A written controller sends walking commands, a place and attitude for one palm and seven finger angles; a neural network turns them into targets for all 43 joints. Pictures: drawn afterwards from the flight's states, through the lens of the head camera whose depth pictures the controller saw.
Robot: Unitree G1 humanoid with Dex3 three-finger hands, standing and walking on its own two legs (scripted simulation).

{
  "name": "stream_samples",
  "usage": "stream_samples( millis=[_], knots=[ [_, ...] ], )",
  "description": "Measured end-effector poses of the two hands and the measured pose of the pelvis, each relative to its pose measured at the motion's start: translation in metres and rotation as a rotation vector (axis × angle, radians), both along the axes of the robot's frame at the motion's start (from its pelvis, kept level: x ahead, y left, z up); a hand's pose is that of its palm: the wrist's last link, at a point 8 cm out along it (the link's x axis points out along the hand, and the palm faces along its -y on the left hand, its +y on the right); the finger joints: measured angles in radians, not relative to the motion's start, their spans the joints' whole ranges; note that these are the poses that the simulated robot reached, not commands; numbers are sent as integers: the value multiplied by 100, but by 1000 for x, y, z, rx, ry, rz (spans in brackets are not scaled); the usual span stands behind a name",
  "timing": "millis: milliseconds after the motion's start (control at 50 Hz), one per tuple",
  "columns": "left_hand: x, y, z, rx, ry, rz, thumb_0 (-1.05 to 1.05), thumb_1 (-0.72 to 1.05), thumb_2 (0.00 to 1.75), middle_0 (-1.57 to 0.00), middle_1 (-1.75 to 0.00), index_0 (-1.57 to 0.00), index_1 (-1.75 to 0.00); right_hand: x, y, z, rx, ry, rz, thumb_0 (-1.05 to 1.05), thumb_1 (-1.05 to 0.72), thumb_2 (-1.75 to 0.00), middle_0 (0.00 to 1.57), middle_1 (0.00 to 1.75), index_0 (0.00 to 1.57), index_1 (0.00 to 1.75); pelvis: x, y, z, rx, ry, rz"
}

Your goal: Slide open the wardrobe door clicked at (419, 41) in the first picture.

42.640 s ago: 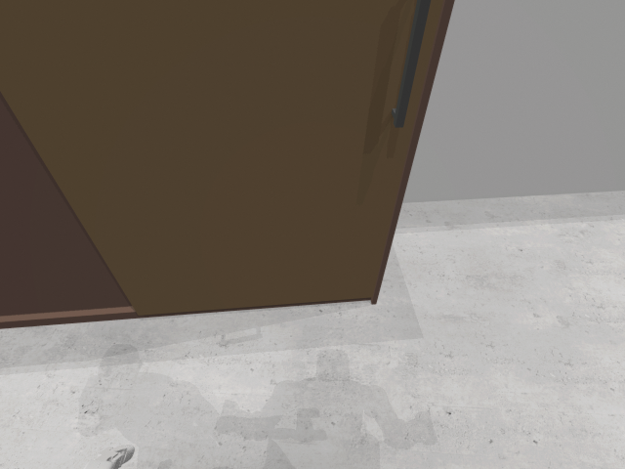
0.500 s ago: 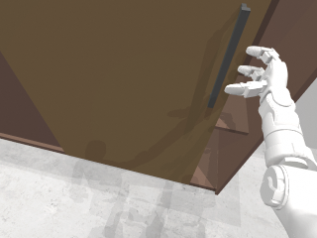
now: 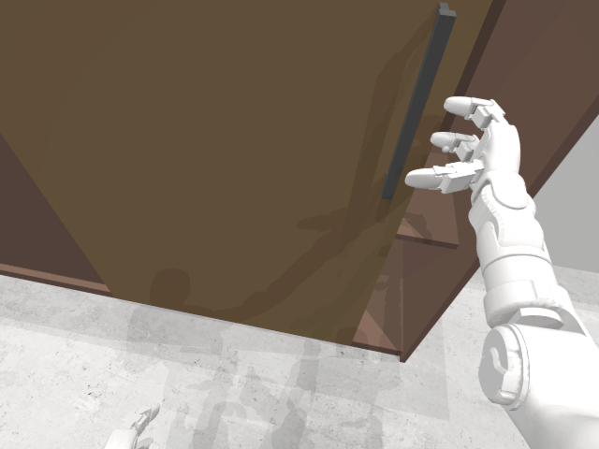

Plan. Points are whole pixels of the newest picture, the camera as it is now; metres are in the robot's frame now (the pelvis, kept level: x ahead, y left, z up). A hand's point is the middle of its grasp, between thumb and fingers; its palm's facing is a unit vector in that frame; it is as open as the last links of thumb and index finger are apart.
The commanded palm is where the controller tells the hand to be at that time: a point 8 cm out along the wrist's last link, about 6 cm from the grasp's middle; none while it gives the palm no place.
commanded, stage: move the hooked fingers beside the handle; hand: right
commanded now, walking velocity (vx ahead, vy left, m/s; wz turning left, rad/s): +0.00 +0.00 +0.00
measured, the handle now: (410, 117) +0.54 -0.09 +0.18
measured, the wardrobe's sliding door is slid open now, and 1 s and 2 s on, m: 0.18 0.18 0.18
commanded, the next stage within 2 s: feel for the door with the fingertips in 1.80 s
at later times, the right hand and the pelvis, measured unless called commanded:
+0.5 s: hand (451, 146) +0.47 -0.14 +0.19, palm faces +0.05 +1.00 +0.02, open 14.0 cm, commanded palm +0.44 -0.20 +0.19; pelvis +0.00 -0.01 +0.00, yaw +0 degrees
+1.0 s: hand (454, 155) +0.46 -0.14 +0.18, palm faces +0.05 +1.00 +0.02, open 14.0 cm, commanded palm +0.43 -0.19 +0.19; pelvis +0.00 -0.01 +0.00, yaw +0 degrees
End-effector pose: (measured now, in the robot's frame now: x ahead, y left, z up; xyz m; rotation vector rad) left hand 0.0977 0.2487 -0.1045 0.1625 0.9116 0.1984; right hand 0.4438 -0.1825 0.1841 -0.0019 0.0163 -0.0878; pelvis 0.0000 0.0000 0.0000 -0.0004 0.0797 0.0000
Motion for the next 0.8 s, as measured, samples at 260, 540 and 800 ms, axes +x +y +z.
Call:
stream_samples(
  millis=[260,540,800],
  knots=[
    [-31,5,-8,5,102,43,1,91,90,-20,-30,-20,-30,3,-27,4,-11,5,-6,-1,50,-30,30,120,30,120,5,0,0,3,3,2],
    [-32,2,-6,17,97,55,1,91,90,-20,-30,-20,-30,7,-8,2,24,-23,27,-1,50,-29,30,120,30,120,5,-6,0,5,8,7],
    [-25,-4,-5,6,85,41,1,91,90,-20,-30,-20,-30,-3,-38,7,-7,-62,-2,-1,50,-30,30,120,29,120,7,-7,0,8,3,9]
  ],
)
